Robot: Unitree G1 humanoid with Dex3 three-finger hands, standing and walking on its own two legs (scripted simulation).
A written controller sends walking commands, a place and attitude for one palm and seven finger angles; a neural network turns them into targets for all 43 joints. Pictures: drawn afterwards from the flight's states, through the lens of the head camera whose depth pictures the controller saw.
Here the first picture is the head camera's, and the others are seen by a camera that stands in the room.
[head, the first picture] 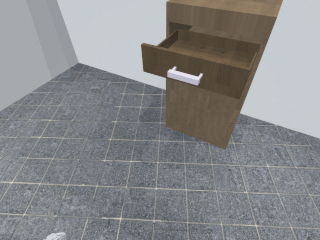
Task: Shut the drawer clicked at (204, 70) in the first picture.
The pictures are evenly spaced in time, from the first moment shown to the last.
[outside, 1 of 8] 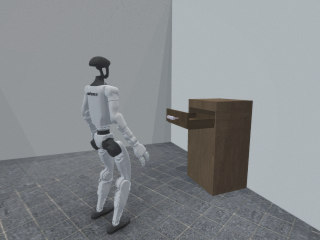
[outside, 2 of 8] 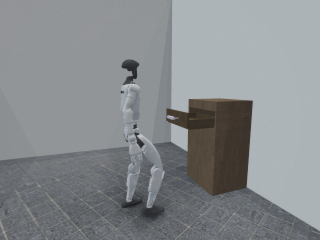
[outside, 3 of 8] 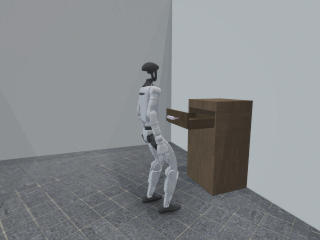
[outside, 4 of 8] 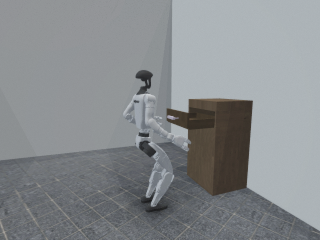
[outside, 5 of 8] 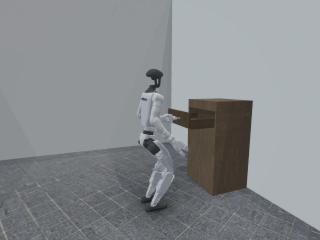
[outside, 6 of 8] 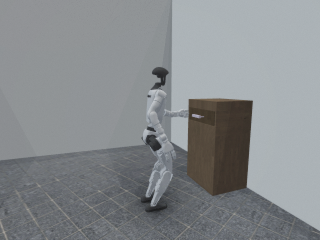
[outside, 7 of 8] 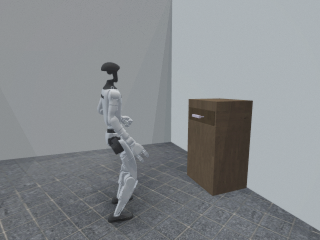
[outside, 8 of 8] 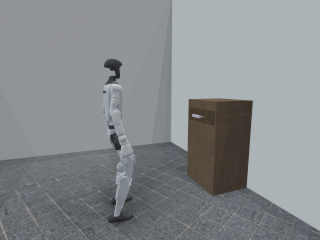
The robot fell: no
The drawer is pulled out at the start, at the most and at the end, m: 0.30 0.30 0.00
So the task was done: yes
